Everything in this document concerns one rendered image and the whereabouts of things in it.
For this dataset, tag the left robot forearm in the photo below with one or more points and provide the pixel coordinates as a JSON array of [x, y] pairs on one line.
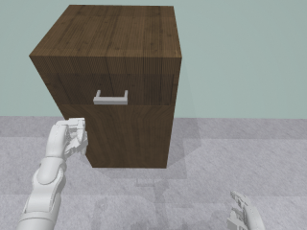
[[41, 208]]

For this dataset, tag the handle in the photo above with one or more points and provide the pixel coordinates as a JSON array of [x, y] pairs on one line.
[[111, 100]]

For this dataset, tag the cabinet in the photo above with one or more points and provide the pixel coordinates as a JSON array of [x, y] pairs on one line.
[[116, 39]]

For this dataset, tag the left robot hand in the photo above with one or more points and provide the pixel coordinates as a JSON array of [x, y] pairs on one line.
[[59, 138]]

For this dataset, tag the drawer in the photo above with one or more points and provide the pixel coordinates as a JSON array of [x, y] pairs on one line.
[[143, 89]]

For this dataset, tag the right robot hand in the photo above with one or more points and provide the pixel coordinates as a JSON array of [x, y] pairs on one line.
[[249, 219]]

